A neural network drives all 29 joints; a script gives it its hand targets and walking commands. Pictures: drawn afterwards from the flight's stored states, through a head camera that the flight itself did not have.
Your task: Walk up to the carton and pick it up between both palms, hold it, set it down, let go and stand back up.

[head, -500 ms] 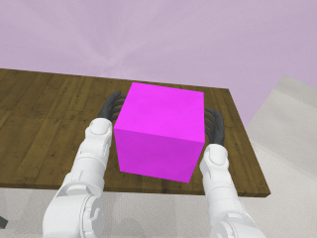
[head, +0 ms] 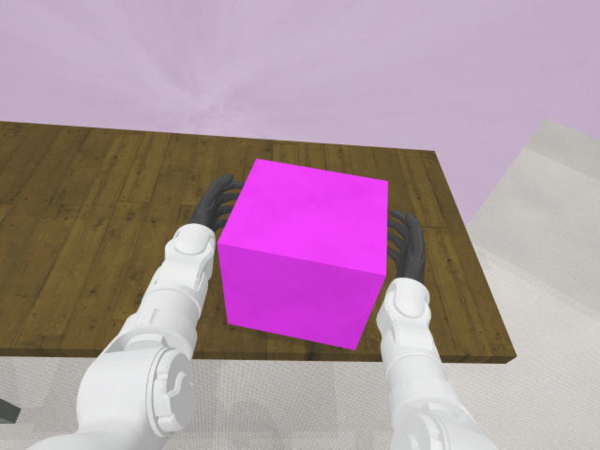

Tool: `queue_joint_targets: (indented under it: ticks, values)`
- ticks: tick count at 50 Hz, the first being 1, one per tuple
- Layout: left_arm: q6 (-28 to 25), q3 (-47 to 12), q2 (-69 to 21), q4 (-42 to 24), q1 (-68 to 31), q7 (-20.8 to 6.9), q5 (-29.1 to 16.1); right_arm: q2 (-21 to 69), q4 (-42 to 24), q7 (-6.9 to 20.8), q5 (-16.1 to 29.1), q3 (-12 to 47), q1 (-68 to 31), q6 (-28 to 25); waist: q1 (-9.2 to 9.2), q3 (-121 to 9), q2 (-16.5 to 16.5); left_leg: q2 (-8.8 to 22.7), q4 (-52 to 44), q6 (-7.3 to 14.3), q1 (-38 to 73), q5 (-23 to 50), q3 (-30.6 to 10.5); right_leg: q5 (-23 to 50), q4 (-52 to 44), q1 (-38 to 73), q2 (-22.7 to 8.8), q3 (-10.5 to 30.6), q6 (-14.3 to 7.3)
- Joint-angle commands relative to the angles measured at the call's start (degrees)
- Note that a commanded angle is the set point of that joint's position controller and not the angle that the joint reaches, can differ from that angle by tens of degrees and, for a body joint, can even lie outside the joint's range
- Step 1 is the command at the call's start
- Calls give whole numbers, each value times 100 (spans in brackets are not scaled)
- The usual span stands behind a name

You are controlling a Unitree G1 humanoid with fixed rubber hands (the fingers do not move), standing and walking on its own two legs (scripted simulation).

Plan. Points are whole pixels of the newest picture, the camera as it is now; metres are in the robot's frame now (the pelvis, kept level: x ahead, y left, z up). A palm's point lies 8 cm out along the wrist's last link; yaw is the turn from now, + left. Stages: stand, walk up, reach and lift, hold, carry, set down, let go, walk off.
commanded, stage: set down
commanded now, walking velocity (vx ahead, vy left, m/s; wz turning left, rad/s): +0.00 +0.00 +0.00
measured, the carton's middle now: (305, 254) +0.41 -0.04 +0.02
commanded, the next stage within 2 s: none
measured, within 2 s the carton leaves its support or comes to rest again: rests again in 0.22 s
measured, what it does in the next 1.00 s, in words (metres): stands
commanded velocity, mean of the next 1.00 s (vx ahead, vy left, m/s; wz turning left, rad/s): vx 0.00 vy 0.00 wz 0.00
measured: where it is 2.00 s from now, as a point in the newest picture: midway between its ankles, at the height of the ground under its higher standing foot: outside the picture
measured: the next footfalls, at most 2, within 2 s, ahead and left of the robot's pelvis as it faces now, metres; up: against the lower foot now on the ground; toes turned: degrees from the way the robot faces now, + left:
none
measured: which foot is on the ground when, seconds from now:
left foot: down 0.00-1.00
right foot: down 0.00-1.00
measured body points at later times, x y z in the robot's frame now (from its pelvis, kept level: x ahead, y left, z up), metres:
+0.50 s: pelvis +0.00 +0.00 +0.00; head +0.06 +0.02 +0.44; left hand +0.45 +0.10 +0.05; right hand +0.37 -0.19 +0.04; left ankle -0.01 +0.10 -0.75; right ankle +0.00 -0.14 -0.75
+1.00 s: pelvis -0.01 +0.00 +0.00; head +0.07 +0.03 +0.44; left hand +0.45 +0.10 +0.04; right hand +0.37 -0.18 +0.04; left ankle -0.01 +0.10 -0.75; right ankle +0.00 -0.14 -0.75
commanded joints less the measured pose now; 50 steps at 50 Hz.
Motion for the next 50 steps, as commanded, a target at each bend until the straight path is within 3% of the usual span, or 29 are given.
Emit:
queue_joint_targets:
  ticks: [1,3,4,9,10,14,17,21,25,26,27,28,33,36,39,45,47,50]
  values:
    - [-580,-1441,-3184,-317,-3528,-785,-56,3008,-162,782,-393,2028,-3585,-315,-82,-3627,577,-28,63,-456,1090,2221,273,2581,466,1537,308,-306,-4]
    - [-703,-1441,-3199,-223,-3545,-762,-93,3056,-188,798,-451,2034,-3649,-393,-85,-3787,557,-43,71,-453,883,2173,275,2743,569,1605,281,-300,-1]
    - [-743,-1375,-3152,-151,-3539,-761,-24,3110,-211,788,-464,2077,-3675,-408,5,-3859,550,-66,74,-428,757,2141,287,2847,579,1711,245,-269,16]
    - [-899,-1402,-3178,-10,-3450,-748,9,3171,94,777,-572,1998,-3478,-520,-78,-3946,515,-61,102,-434,622,2218,270,3148,655,1823,254,-248,20]
    - [-928,-1271,-3111,132,-3411,-747,54,3206,91,783,-562,2018,-3519,-526,21,-3897,531,-41,96,-406,596,2142,285,3127,672,1778,225,-222,1]
    - [-1000,-1150,-3132,311,-3282,-762,142,3190,180,763,-658,1947,-3408,-612,-27,-3822,445,-42,75,-397,469,2091,294,3135,648,1775,220,-245,-3]
    - [-1020,-1221,-3174,353,-3302,-751,202,3060,315,783,-694,1817,-3409,-691,-63,-3730,690,12,132,-455,743,2272,265,2807,566,1432,269,-300,-38]
    - [-1099,-1126,-3088,495,-3195,-729,201,3043,441,796,-741,1833,-3366,-727,41,-3662,527,43,189,-447,695,2419,259,2833,590,1346,288,-280,-47]
    - [-1155,-1002,-3023,712,-3182,-733,312,3038,459,791,-796,1695,-3438,-755,36,-3566,535,18,94,-393,425,1991,278,2606,581,1379,250,-259,-26]
    - [-1178,-1061,-3054,692,-3250,-736,298,3050,496,782,-815,1631,-3370,-765,-48,-3546,523,11,63,-403,415,1899,301,2596,533,1350,258,-274,-32]
    - [-1182,-976,-3032,657,-3232,-737,314,3101,554,794,-832,1648,-3331,-754,39,-3474,583,16,39,-395,358,1848,309,2526,542,1400,218,-249,-38]
    - [-1188,-1014,-3021,737,-3161,-738,285,3012,634,799,-836,1632,-3253,-756,-55,-3450,507,20,24,-397,455,1791,301,2473,536,1287,245,-295,-39]
    - [-1177,-826,-3011,918,-3124,-740,474,3014,694,815,-958,1383,-3365,-789,74,-3350,578,48,8,-363,404,1578,351,2044,457,1048,222,-277,-65]
    - [-1191,-740,-2948,929,-3119,-738,512,3017,733,806,-1037,1265,-3216,-789,20,-3362,563,62,-26,-322,316,1443,331,1954,449,1077,190,-298,-54]
    - [-1192,-643,-2875,933,-3128,-731,618,3021,835,814,-1147,1181,-3172,-771,96,-3166,571,60,-71,-306,270,1342,359,1741,408,979,183,-256,-55]
    - [-1177,-576,-2911,923,-3090,-715,683,2940,917,825,-1251,940,-3089,-806,-6,-3048,652,96,-20,-336,373,1315,322,1518,376,665,212,-361,-78]
    - [-1128,-519,-2903,959,-3023,-721,748,2927,968,834,-1257,945,-3023,-794,64,-2919,654,91,-36,-309,374,1214,341,1365,350,590,205,-322,-93]
    - [-1135,-460,-2870,883,-2995,-704,794,2944,1005,836,-1278,889,-2956,-798,18,-2900,679,101,-32,-316,366,1282,328,1381,344,601,206,-362,-87]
